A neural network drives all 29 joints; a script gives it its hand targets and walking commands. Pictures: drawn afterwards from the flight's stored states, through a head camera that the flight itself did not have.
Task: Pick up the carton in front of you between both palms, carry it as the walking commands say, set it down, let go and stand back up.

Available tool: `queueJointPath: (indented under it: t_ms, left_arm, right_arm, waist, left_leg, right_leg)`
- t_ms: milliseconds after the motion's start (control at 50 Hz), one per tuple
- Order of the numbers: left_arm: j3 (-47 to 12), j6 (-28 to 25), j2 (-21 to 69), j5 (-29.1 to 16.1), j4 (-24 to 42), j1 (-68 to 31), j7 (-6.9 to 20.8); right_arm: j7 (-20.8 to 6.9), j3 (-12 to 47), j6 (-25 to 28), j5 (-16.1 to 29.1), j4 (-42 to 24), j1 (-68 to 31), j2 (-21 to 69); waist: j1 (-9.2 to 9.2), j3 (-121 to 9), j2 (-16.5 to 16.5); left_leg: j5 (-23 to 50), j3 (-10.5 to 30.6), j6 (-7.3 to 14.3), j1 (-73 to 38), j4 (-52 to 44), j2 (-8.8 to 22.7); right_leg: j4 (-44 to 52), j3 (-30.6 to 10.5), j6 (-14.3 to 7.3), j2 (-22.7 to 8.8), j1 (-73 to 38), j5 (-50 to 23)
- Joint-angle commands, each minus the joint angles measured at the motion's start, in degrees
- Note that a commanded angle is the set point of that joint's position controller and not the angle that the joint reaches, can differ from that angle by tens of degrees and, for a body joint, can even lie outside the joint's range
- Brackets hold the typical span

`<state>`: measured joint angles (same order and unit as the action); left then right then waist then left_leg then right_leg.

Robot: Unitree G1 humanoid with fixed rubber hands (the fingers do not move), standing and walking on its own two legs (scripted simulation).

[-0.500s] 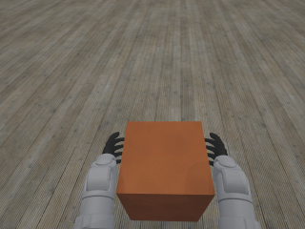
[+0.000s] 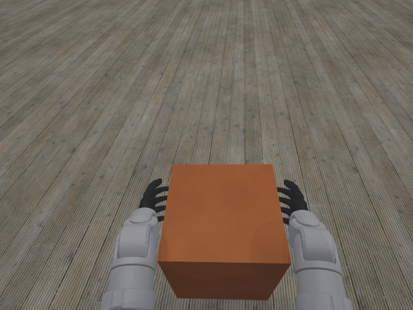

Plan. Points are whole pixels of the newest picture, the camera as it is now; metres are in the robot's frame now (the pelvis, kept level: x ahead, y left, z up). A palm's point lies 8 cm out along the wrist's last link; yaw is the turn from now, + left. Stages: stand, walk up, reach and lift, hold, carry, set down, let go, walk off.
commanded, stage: hold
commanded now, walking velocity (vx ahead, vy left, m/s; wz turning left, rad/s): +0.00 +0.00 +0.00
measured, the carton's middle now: (221, 235) +0.29 +0.00 -0.03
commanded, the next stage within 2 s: set down in 0.68 s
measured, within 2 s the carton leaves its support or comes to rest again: neither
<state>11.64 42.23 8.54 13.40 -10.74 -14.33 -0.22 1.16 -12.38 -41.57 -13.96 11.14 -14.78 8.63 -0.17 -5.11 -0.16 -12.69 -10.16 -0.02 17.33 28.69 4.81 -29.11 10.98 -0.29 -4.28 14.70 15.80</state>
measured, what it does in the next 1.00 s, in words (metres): stands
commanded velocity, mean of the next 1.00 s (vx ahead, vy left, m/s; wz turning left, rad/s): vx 0.00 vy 0.00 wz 0.00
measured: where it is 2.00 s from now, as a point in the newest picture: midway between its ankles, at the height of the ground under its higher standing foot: outside the picture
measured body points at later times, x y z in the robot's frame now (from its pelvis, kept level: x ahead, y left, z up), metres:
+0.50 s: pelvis -0.03 +0.01 +0.01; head -0.07 +0.02 +0.45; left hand +0.28 +0.14 +0.05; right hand +0.26 -0.16 +0.05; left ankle +0.02 +0.13 -0.74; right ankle -0.01 -0.11 -0.74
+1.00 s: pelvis -0.03 +0.02 +0.00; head -0.03 +0.03 +0.45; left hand +0.32 +0.15 +0.02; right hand +0.30 -0.15 +0.03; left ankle +0.02 +0.13 -0.74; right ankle -0.01 -0.11 -0.74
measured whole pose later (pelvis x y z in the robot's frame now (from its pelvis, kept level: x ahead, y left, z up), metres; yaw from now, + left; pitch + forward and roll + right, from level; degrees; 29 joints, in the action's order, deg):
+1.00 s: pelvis -0.03 +0.02 +0.00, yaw -4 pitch -6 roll +0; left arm 27.5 33.3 12.0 24.0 -27.4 -28.9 3.9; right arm -3.3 -29.0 -32.2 -24.4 27.7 -28.9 11.7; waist 0.9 5.7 1.0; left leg -12.3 -2.5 1.0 10.7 29.1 0.0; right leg -30.2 -0.8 0.2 -0.7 9.8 14.3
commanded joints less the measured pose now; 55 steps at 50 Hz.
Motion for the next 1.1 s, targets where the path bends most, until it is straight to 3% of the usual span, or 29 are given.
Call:
queueJointPath:
  t_ms: [0, 20, 40, 60, 80, 140, 240, 440, 720, 820, 900, 980, 1020, 1080]
  left_arm:
    - [-31.06, -1.40, 51.68, -12.44, 4.19, -19.77, 11.85]
    - [-30.68, -2.11, 49.72, -12.51, 6.69, -21.46, 11.47]
    - [-29.96, -2.10, 49.88, -11.45, 6.18, -21.42, 11.29]
    - [-29.12, -2.03, 48.31, -11.05, 6.83, -21.54, 11.41]
    - [-30.24, -2.22, 47.86, -11.84, 6.66, -24.39, 11.94]
    - [-31.60, -2.95, 49.51, -12.16, 5.93, -25.67, 12.25]
    - [-27.71, -2.76, 49.53, -9.36, 1.95, -24.74, 12.06]
    - [-26.70, -2.68, 52.91, -9.34, -2.34, -31.18, 14.28]
    - [-23.88, -3.17, 55.16, -8.72, -8.01, -36.32, 15.95]
    - [-16.01, -5.52, 52.69, -4.63, -15.19, -41.18, 15.51]
    - [-7.35, -9.02, 47.54, 0.75, -20.28, -42.81, 13.57]
    - [-0.88, -14.02, 39.84, 5.47, -21.89, -37.88, 11.50]
    - [-0.69, -18.03, 36.96, 6.16, -21.51, -35.23, 10.99]
    - [-4.56, -24.89, 38.20, 4.21, -21.14, -33.73, 11.11]
  right_arm:
    - [-13.24, 32.07, 0.51, 12.78, -2.37, -19.37, 52.31]
    - [-13.01, 31.80, 1.44, 13.06, -5.41, -20.40, 50.18]
    - [-12.59, 30.84, 1.63, 11.85, -3.60, -20.67, 50.08]
    - [-12.52, 29.26, 1.93, 10.98, -3.89, -20.37, 48.37]
    - [-12.41, 28.00, 2.16, 10.03, -3.15, -20.37, 48.55]
    - [-12.59, 29.25, 2.74, 11.27, -2.98, -23.62, 49.40]
    - [-14.04, 29.31, 2.24, 11.63, -1.09, -26.10, 49.50]
    - [-16.01, 25.58, 2.54, 10.34, 4.28, -30.89, 51.97]
    - [-17.63, 22.93, 3.22, 9.21, 8.67, -36.95, 53.53]
    - [-17.09, 14.93, 5.66, 4.68, 16.01, -41.41, 51.38]
    - [-14.85, 7.13, 9.03, -0.44, 19.94, -43.61, 47.47]
    - [-12.82, 0.88, 13.96, -5.15, 22.86, -37.86, 40.64]
    - [-12.36, 0.30, 17.92, -5.95, 23.19, -34.88, 38.12]
    - [-12.11, 4.16, 25.05, -4.18, 23.40, -33.31, 39.16]
  waist:
    - [0.27, -8.69, 2.57]
    - [1.39, -12.71, 1.85]
    - [0.64, -11.27, 1.26]
    - [0.91, -9.71, -0.10]
    - [-1.16, -9.12, 2.41]
    - [-0.56, -9.93, 1.15]
    - [1.24, -6.14, 0.75]
    - [0.22, -3.35, 0.21]
    - [0.45, -2.52, -0.35]
    - [0.44, 0.82, -0.02]
    - [1.13, 2.75, 0.64]
    - [1.76, 2.51, 0.78]
    - [1.71, -0.66, 0.67]
    - [1.54, -9.06, -0.23]
  left_leg:
    - [23.22, 13.07, 1.72, -16.56, -5.71, -10.70]
    - [27.24, 14.32, 1.67, -19.34, -5.31, -9.76]
    - [28.53, 15.05, 1.34, -19.76, -5.82, -9.55]
    - [24.23, 14.58, 0.98, -17.16, -7.60, -9.77]
    - [19.73, 14.40, 0.72, -16.85, -8.06, -9.86]
    - [19.10, 13.98, 0.38, -18.60, -8.03, -10.59]
    - [9.70, 13.84, 1.36, -17.01, -9.63, -10.27]
    - [-0.05, 13.58, 1.45, -18.31, -10.32, -9.13]
    - [-5.56, 14.04, 1.19, -17.92, -11.19, -8.01]
    - [-7.83, 14.04, 1.46, -15.75, -9.34, -8.02]
    - [-5.59, 13.56, 1.90, -12.12, -5.99, -8.54]
    - [1.70, 13.21, 1.74, -6.22, -1.75, -9.39]
    - [7.29, 12.89, 1.27, -3.31, 1.65, -9.82]
    - [15.13, 12.72, 0.19, 1.02, 7.45, -10.42]
  right_leg:
    - [7.26, -14.73, -0.67, 8.84, -10.39, -28.15]
    - [6.85, -16.20, -0.32, 8.23, -12.32, -34.01]
    - [7.26, -16.45, -0.67, 8.46, -12.91, -33.07]
    - [8.37, -16.13, -0.86, 8.29, -16.16, -29.44]
    - [10.08, -15.36, -0.83, 8.66, -16.58, -22.83]
    - [10.00, -15.95, -0.35, 8.82, -16.04, -24.84]
    - [11.00, -15.47, -0.19, 8.58, -13.32, -13.70]
    - [12.00, -14.82, -1.46, 8.32, -7.56, -1.14]
    - [11.23, -14.37, -1.66, 8.46, -6.00, 2.70]
    - [9.18, -14.19, -1.98, 8.53, -2.99, 5.00]
    - [6.41, -14.18, -2.00, 8.89, 0.61, 4.38]
    - [2.29, -14.19, -1.36, 9.77, 5.90, -1.03]
    - [-0.62, -14.24, -0.91, 10.30, 9.35, -5.23]
    - [-5.99, -14.20, -0.43, 11.24, 13.73, -12.29]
